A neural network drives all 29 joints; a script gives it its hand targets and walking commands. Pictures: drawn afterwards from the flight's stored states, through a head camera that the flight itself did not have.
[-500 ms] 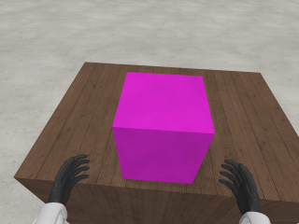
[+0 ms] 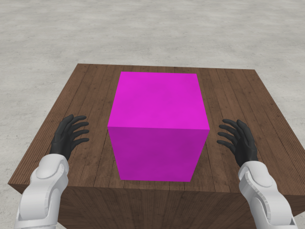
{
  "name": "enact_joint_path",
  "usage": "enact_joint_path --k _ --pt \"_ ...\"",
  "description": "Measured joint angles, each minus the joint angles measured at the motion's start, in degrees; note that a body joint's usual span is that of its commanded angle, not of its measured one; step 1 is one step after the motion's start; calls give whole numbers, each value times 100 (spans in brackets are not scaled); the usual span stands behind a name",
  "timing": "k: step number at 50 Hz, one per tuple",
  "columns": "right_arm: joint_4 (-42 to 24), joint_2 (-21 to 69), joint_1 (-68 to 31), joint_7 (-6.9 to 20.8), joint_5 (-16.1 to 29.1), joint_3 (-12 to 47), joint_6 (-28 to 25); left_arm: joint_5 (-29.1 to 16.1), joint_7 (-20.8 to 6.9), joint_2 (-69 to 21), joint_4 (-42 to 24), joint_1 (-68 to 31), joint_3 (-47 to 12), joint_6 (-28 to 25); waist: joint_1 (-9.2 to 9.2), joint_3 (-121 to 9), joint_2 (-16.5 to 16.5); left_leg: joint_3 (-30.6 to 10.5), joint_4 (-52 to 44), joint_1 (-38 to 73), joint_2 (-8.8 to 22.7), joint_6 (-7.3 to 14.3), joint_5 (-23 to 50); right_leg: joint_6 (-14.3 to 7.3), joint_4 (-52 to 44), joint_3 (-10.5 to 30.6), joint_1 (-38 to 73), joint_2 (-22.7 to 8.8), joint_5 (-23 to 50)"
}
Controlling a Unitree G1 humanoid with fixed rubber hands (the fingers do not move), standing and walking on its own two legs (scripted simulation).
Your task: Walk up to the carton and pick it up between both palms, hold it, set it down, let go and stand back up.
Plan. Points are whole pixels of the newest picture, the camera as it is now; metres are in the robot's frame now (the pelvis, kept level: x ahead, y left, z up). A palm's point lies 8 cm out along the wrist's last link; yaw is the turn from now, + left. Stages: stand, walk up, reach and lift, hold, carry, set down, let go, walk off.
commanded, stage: reach and lift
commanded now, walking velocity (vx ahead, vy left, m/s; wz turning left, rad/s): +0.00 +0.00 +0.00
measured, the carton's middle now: (156, 128) +0.39 +0.02 +0.06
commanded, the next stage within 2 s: none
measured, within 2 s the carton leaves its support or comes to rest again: neither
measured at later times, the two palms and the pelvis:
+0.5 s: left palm (64, 106) +0.35 +0.23 +0.17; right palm (242, 113) +0.36 -0.18 +0.16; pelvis +0.00 +0.00 +0.00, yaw +0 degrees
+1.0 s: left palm (65, 69) +0.41 +0.23 +0.23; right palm (242, 76) +0.42 -0.18 +0.22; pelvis +0.00 +0.00 +0.00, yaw +1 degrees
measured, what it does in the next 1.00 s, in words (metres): stands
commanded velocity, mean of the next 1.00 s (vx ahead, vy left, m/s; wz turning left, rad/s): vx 0.00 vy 0.00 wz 0.00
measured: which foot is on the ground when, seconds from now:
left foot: down 0.00-1.00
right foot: down 0.00-1.00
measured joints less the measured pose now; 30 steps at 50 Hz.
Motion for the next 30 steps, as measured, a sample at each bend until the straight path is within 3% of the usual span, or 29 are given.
enact_joint_path --k 13,30 --pt "1029 -188 -1646 -185 294 105 550 130 -34 114 757 -1530 342 886 -148 -112 -45 -16 92 -148 8 -10 11 -13 150 23 -179 17 -15" --pt "2602 -498 -3331 -118 731 251 770 84 17 535 2075 -3057 333 1137 -257 -296 -95 -98 265 -354 10 -1 -71 1 156 -10 -287 28 -24"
